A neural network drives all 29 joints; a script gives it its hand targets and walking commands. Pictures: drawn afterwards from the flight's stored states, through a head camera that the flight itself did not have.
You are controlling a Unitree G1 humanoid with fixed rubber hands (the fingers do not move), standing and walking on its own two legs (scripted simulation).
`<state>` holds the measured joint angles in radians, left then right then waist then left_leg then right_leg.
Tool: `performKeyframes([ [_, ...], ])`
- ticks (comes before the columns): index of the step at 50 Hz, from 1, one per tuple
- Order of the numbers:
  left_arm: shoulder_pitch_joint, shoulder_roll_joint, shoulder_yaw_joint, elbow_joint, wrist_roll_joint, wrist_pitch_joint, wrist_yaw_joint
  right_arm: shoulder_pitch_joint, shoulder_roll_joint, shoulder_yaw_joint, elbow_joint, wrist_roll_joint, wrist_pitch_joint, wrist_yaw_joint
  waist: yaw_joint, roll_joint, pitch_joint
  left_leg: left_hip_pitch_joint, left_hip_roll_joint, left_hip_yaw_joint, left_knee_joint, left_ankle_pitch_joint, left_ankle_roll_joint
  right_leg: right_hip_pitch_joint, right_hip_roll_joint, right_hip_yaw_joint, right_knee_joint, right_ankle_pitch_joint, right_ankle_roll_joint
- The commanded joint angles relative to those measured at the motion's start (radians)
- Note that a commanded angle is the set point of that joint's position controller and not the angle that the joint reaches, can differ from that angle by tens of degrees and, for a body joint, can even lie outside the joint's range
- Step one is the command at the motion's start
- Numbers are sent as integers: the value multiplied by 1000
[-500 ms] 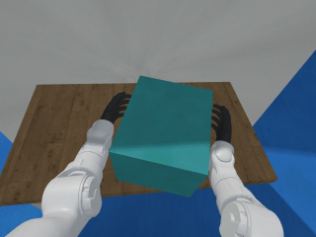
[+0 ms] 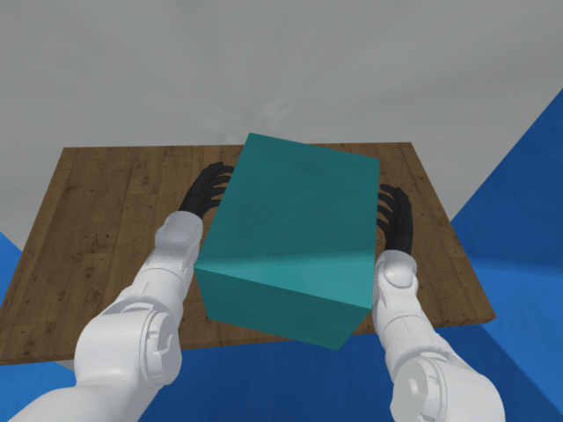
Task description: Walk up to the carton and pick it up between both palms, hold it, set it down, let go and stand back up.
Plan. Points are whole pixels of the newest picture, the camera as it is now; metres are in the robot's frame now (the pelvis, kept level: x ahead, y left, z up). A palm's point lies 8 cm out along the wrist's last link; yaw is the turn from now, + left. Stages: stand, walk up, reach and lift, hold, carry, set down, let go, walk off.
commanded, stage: reach and lift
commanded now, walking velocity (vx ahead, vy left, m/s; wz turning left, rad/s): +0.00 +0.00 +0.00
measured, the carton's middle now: (293, 239) +0.39 -0.03 +0.01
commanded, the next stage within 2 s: none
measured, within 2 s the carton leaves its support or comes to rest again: leaves its support in 0.86 s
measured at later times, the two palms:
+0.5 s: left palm (196, 208) +0.42 +0.12 +0.05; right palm (398, 244) +0.35 -0.18 +0.05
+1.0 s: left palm (191, 226) +0.38 +0.12 +0.05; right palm (407, 240) +0.34 -0.18 +0.08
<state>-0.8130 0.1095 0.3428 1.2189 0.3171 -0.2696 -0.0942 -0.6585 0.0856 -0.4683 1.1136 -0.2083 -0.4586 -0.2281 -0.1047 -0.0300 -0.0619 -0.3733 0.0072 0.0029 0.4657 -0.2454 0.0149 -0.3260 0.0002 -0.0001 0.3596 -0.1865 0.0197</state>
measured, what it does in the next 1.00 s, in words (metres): stands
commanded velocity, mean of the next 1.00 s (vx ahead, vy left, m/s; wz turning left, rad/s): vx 0.00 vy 0.00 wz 0.00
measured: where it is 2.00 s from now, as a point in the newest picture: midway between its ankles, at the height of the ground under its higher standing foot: outside the picture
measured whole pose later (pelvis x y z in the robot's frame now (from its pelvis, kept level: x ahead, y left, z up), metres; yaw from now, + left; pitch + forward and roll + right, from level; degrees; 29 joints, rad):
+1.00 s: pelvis -0.02 +0.00 +0.00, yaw +0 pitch +7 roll -2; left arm -0.72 0.11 0.07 1.21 0.04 -0.22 0.06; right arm -0.61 0.02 -0.24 1.02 -0.02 -0.27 -0.20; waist -0.10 -0.03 -0.16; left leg -0.37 0.01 0.00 0.47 -0.22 0.01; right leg -0.32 0.00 0.00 0.35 -0.16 0.02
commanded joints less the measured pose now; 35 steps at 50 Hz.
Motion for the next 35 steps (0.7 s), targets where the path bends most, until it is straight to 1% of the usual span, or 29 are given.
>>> performKeyframes([
  [1, -403, -574, -142, -9, 70, -44, -70, -382, 576, 240, 36, -181, -36, 146, -15, 70, -369, 247, 8, 46, -33, 486, -72, 187, 37, -88, -43, 435, -27],
  [2, -412, -582, -154, -31, 70, -47, -67, -382, 573, 243, 35, -179, -41, 144, -19, 86, -387, 252, 8, 46, -28, 504, -79, 185, 39, -87, -38, 441, -29],
  [3, -399, -581, -154, -23, 71, -46, -68, -377, 575, 245, 41, -180, -41, 144, -18, 82, -368, 248, 8, 45, -25, 503, -76, 179, 39, -88, -38, 442, -29],
  [4, -413, -584, -153, -16, 71, -43, -69, -387, 574, 240, 35, -183, -43, 142, -24, 87, -379, 250, 8, 46, -27, 506, -77, 180, 39, -91, -40, 448, -28],
  [5, -409, -582, -154, -14, 63, -46, -68, -398, 578, 252, 24, -172, -45, 144, -14, 78, -385, 243, 7, 44, -18, 506, -73, 179, 37, -87, -33, 454, -25],
  [7, -412, -581, -150, -18, 65, -47, -68, -394, 573, 252, 29, -175, -45, 141, -12, 76, -389, 248, 8, 45, -21, 511, -74, 182, 39, -90, -36, 454, -25],
  [10, -423, -585, -159, -37, 64, -56, -60, -402, 570, 259, 33, -169, -54, 146, -6, 97, -413, 269, 8, 44, -18, 539, -80, 170, 43, -89, -39, 449, -28],
  [11, -418, -594, -172, -44, 61, -61, -59, -390, 574, 271, 38, -171, -61, 144, -17, 98, -423, 282, 10, 41, -11, 578, -86, 166, 46, -89, -36, 468, -28],
  [13, -420, -598, -175, -51, 61, -60, -55, -412, 571, 274, 38, -166, -68, 143, -6, 108, -423, 292, 13, 37, -4, 604, -90, 155, 49, -89, -39, 464, -30],
  [14, -437, -608, -190, -66, 51, -72, -50, -422, 574, 279, 25, -167, -80, 142, -9, 111, -456, 302, 12, 37, -3, 628, -96, 162, 52, -91, -39, 475, -29],
  [15, -425, -604, -189, -59, 54, -69, -51, -414, 570, 282, 36, -166, -80, 140, -9, 112, -446, 310, 15, 35, 0, 636, -96, 149, 53, -92, -43, 472, -28],
  [17, -432, -601, -196, -70, 42, -78, -46, -414, 564, 300, 31, -161, -84, 141, 0, 106, -463, 318, 17, 31, 3, 658, -96, 161, 52, -93, -42, 488, -25],
  [19, -436, -615, -212, -77, 39, -87, -40, -410, 561, 303, 37, -156, -92, 142, -3, 123, -480, 335, 16, 31, 3, 684, -103, 151, 55, -92, -51, 480, -29],
  [20, -425, -616, -215, -84, 39, -84, -36, -422, 557, 317, 21, -150, -92, 147, 8, 128, -492, 347, 21, 29, 10, 704, -105, 137, 59, -95, -46, 480, -29],
  [21, -407, -620, -218, -70, 36, -84, -35, -400, 557, 319, 39, -149, -89, 146, 4, 124, -479, 334, 18, 29, 6, 689, -103, 146, 57, -90, -49, 478, -31],
  [22, -413, -623, -229, -91, 26, -84, -31, -419, 548, 333, 11, -138, -92, 147, 11, 125, -500, 347, 18, 29, 11, 711, -104, 154, 59, -92, -47, 492, -31],
  [23, -397, -627, -232, -82, 25, -83, -28, -403, 552, 342, 20, -132, -87, 146, 13, 121, -501, 349, 17, 26, 5, 710, -102, 159, 58, -92, -51, 499, -29],
  [24, -414, -627, -239, -100, 19, -91, -26, -413, 549, 353, 6, -124, -96, 146, 13, 128, -514, 356, 18, 27, 2, 712, -104, 155, 59, -89, -50, 504, -28],
  [25, -378, -621, -231, -74, 27, -78, -27, -377, 550, 353, 36, -123, -78, 147, 18, 124, -458, 350, 17, 32, -5, 682, -99, 147, 61, -85, -59, 466, -30],
  [26, -404, -626, -245, -96, 14, -77, -25, -408, 546, 363, 13, -116, -77, 149, 23, 124, -486, 351, 18, 33, -7, 690, -98, 158, 59, -84, -55, 478, -31],
  [27, -389, -629, -247, -92, 9, -78, -22, -412, 546, 372, 5, -103, -76, 150, 28, 128, -493, 347, 13, 34, -8, 674, -96, 168, 58, -80, -55, 478, -32],
  [28, -401, -635, -261, -126, 0, -81, -19, -416, 547, 390, -20, -97, -79, 152, 25, 139, -516, 364, 14, 32, -6, 704, -102, 174, 61, -87, -51, 496, -31],
  [29, -389, -630, -262, -119, -8, -77, -18, -409, 542, 396, -24, -86, -63, 154, 30, 130, -502, 361, 13, 34, -12, 692, -98, 180, 60, -82, -58, 483, -31],
  [30, -371, -643, -274, -116, -15, -71, -15, -406, 548, 407, -25, -76, -52, 156, 30, 134, -503, 366, 12, 31, -12, 695, -98, 169, 62, -82, -61, 475, -33],
  [31, -407, -639, -278, -116, -24, -69, -14, -449, 536, 416, -46, -65, -46, 157, 37, 128, -507, 347, 8, 33, -15, 658, -92, 171, 59, -81, -61, 455, -34],
  [33, -412, -653, -309, -158, -46, -67, -7, -449, 541, 441, -80, -44, -34, 161, 34, 140, -526, 372, 11, 29, -21, 679, -98, 178, 64, -86, -65, 456, -35],
  [34, -425, -662, -314, -151, -50, -59, -6, -449, 544, 442, -66, -34, -16, 163, 29, 142, -497, 367, 8, 28, -26, 644, -96, 170, 62, -83, -73, 420, -37],
  [35, -423, -661, -319, -172, -59, -59, -3, -455, 546, 457, -83, -20, -9, 165, 39, 135, -512, 368, 10, 28, -27, 647, -95, 177, 62, -75, -69, 425, -38],
])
